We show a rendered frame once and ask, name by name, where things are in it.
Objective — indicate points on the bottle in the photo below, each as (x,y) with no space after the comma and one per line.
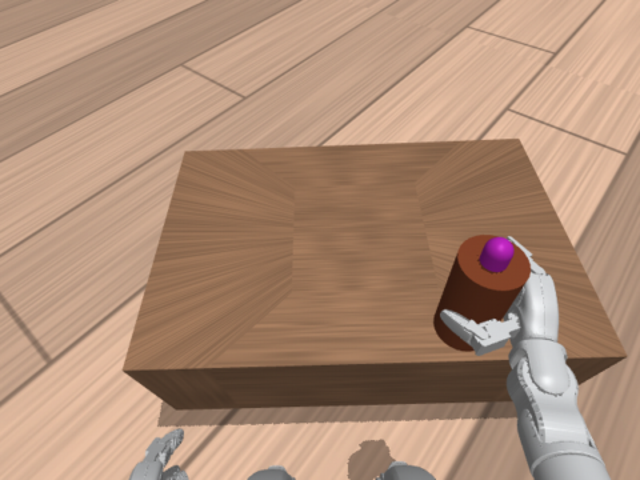
(487,275)

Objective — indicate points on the right robot arm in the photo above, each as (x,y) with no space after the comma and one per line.
(554,436)

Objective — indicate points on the left robot hand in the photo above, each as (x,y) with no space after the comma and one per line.
(157,456)

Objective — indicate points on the right robot hand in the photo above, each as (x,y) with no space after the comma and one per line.
(533,314)

